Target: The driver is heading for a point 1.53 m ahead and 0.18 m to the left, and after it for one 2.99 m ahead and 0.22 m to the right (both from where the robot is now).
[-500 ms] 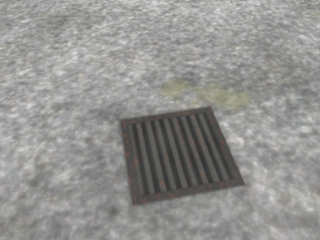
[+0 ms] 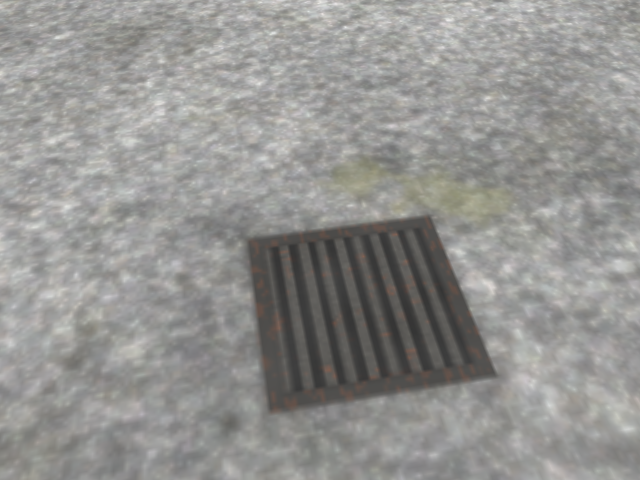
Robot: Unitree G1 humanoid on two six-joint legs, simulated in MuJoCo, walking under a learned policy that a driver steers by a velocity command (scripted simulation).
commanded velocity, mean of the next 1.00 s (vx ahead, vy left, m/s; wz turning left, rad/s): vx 0.00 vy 0.00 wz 0.00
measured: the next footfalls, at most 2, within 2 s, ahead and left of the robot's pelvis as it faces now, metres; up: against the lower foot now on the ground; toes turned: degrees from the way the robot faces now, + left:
left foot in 1.80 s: +0.14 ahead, +0.14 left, +0.00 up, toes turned +5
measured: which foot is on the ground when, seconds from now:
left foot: down 0.00-1.00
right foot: down 0.00-1.00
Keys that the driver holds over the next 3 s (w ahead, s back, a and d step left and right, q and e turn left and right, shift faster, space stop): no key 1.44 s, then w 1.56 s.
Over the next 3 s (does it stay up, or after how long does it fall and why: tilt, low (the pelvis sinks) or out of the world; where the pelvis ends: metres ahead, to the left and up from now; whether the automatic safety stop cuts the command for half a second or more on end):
stays up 0.74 0.10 -0.01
